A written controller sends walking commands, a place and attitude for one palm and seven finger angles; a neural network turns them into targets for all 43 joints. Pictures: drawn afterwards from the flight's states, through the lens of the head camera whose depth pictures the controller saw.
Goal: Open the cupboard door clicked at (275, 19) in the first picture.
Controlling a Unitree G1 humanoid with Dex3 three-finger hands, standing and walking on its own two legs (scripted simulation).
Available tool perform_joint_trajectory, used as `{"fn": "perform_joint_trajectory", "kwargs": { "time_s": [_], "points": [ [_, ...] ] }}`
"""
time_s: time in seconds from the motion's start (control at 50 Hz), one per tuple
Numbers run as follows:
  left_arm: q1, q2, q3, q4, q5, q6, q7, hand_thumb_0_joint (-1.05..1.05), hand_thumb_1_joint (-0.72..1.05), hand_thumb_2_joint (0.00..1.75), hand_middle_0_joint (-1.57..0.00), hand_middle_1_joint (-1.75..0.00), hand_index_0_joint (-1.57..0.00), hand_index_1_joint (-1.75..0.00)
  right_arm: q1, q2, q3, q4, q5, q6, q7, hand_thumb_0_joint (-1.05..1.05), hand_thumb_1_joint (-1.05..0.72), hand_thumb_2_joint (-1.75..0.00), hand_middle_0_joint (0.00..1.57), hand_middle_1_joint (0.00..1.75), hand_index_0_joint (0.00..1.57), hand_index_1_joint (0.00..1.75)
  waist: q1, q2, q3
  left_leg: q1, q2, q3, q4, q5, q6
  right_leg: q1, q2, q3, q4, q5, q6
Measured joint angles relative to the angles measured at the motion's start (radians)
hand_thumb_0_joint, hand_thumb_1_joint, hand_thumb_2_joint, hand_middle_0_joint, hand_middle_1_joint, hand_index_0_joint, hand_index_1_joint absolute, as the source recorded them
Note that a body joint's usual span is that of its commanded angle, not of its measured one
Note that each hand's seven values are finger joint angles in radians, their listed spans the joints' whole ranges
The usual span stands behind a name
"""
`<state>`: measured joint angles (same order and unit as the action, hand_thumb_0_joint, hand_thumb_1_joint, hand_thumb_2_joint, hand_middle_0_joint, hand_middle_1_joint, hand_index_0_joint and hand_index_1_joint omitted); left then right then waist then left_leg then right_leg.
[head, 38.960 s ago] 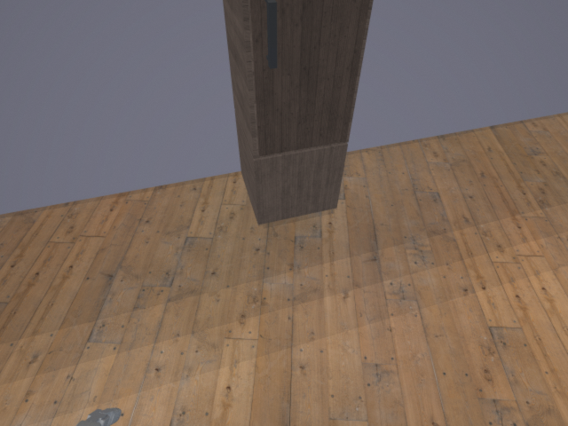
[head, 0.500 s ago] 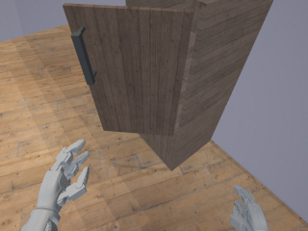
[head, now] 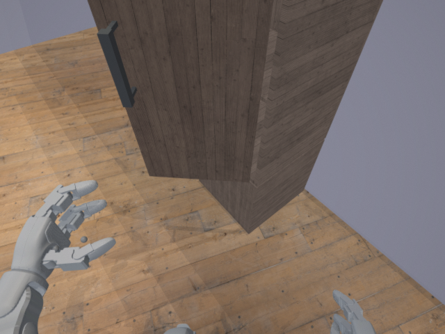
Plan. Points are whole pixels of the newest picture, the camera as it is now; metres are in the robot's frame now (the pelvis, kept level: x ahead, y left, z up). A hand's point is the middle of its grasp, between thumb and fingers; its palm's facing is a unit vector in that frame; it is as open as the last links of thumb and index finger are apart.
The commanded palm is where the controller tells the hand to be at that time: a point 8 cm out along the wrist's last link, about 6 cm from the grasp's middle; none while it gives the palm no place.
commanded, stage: raise the hand with hooked fingers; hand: left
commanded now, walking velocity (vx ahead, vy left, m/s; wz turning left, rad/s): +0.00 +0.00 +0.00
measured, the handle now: (121, 66) +0.63 +0.24 +0.15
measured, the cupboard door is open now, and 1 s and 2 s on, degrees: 47 47 47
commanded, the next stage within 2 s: move the hooked fingers beside the handle in 1.28 s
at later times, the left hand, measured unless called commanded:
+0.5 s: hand (27, 204) +0.29 +0.30 +0.13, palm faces -0.01 -1.00 -0.04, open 13.6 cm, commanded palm +0.25 +0.35 +0.14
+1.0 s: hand (15, 185) +0.30 +0.30 +0.16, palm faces -0.05 -1.00 -0.04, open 13.9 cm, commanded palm +0.27 +0.35 +0.17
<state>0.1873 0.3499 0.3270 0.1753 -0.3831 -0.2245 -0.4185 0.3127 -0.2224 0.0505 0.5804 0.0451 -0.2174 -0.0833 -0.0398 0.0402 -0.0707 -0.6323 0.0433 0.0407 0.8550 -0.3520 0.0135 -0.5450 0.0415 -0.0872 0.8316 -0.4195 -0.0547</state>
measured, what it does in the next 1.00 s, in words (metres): stands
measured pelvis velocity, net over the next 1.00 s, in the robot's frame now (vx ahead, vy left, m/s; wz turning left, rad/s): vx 0.01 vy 0.03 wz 0.02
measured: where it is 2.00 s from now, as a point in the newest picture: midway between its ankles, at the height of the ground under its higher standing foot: outside the picture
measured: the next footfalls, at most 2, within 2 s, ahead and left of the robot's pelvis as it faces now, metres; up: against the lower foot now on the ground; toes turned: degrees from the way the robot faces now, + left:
none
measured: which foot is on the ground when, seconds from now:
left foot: down 0.00-1.00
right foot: down 0.00-1.00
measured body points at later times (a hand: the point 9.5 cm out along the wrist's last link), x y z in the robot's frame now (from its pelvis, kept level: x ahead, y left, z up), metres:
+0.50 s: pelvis +0.02 +0.04 +0.02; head +0.03 +0.04 +0.47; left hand +0.28 +0.35 +0.13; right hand +0.22 -0.19 -0.03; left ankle +0.05 +0.11 -0.70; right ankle +0.00 -0.08 -0.70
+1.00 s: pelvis +0.01 +0.03 +0.03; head +0.02 +0.03 +0.48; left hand +0.29 +0.36 +0.17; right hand +0.18 -0.21 -0.04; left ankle +0.05 +0.11 -0.70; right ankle +0.00 -0.08 -0.70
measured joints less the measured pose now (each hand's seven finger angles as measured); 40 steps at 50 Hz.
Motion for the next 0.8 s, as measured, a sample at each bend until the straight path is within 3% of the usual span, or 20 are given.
{"fn": "perform_joint_trajectory", "kwargs": {
  "time_s": [0.06,0.14,0.24,0.38,0.54,0.72,0.8],
  "points": [
    [0.020,-0.013,0.029,-0.024,-0.001,-0.051,0.028,0.00,0.08,0.54,-0.26,-0.84,-0.27,-0.84,0.036,-0.023,-0.017,0.019,-0.001,-0.012,0.007,0.02,-0.90,-0.90,0.21,0.30,0.21,0.30,0.012,0.000,-0.004,0.019,-0.007,0.007,-0.025,0.003,0.009,0.019,-0.006,0.007,-0.027,0.006,0.009],
    [0.011,-0.011,0.007,-0.015,0.018,-0.067,-0.005,0.00,-0.02,0.50,-0.26,-0.89,-0.27,-0.90,0.039,-0.060,-0.034,0.045,0.005,-0.029,0.008,0.02,-0.90,-0.90,0.21,0.30,0.21,0.30,0.027,0.004,0.003,0.031,-0.020,0.005,-0.038,0.004,0.023,0.039,-0.017,0.005,-0.050,0.011,0.023],
    [-0.025,-0.002,-0.024,-0.003,0.035,-0.022,-0.042,0.00,-0.13,0.45,-0.27,-0.97,-0.28,-0.97,-0.005,-0.074,-0.042,0.048,0.009,-0.050,-0.008,0.02,-0.90,-0.90,0.21,0.30,0.21,0.30,0.031,-0.005,0.016,0.068,-0.031,0.008,-0.067,0.010,0.037,0.080,-0.026,0.008,-0.086,0.022,0.035],
    [-0.096,0.028,0.033,-0.031,0.022,0.006,-0.020,-0.01,-0.30,0.38,-0.28,-1.08,-0.29,-1.08,-0.059,-0.050,-0.023,0.007,0.007,-0.059,-0.006,0.02,-0.90,-0.90,0.20,0.30,0.20,0.30,0.043,-0.022,0.009,0.146,-0.042,0.012,-0.121,0.020,0.045,0.164,-0.033,0.012,-0.152,0.041,0.046],
    [-0.194,0.068,0.037,0.050,0.041,0.162,-0.073,-0.01,-0.44,0.32,-0.29,-1.17,-0.30,-1.17,-0.095,-0.040,0.011,-0.025,0.016,-0.022,-0.009,0.02,-0.90,-0.90,0.21,0.30,0.21,0.30,0.067,-0.005,0.020,0.194,-0.058,0.005,-0.175,0.047,0.057,0.220,-0.045,0.005,-0.214,0.069,0.057],
    [-0.272,0.106,0.092,0.051,0.035,0.150,-0.093,-0.01,-0.49,0.30,-0.30,-1.20,-0.31,-1.20,-0.069,-0.029,0.036,0.002,0.009,-0.002,-0.012,0.02,-0.90,-0.90,0.21,0.30,0.21,0.30,0.076,-0.011,0.040,0.257,-0.061,-0.002,-0.235,0.076,0.053,0.288,-0.043,-0.001,-0.283,0.101,0.054],
    [-0.345,0.150,0.109,0.148,0.034,0.198,-0.127,-0.01,-0.50,0.30,-0.30,-1.20,-0.31,-1.20,-0.058,-0.038,0.038,0.014,0.021,0.016,-0.018,0.02,-0.90,-0.90,0.21,0.30,0.21,0.30,0.069,-0.006,0.042,0.267,-0.062,-0.006,-0.256,0.091,0.051,0.296,-0.043,-0.004,-0.299,0.112,0.051]
  ]
}}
